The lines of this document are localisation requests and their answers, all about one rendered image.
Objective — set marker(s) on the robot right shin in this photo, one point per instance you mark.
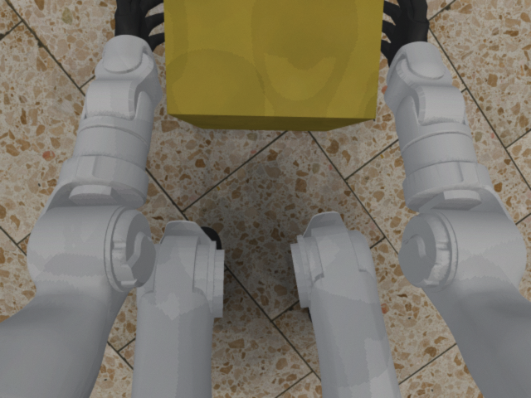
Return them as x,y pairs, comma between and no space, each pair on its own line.
360,245

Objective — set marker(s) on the robot right hand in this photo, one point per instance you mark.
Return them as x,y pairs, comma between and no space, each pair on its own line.
411,25

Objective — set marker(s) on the left robot thigh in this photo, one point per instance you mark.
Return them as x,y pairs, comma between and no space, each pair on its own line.
173,344

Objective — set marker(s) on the left robot forearm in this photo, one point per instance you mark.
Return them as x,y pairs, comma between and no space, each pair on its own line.
108,164

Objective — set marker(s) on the robot left upper arm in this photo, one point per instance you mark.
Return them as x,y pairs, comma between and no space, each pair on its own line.
83,260

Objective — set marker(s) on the carton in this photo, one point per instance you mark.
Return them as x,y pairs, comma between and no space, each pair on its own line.
292,65

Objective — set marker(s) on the robot right upper arm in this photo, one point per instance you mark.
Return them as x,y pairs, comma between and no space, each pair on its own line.
470,264

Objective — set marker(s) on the right robot forearm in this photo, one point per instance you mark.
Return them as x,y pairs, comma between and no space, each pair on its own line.
442,171

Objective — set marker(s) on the robot left hand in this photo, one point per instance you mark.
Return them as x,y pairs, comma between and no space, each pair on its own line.
130,20

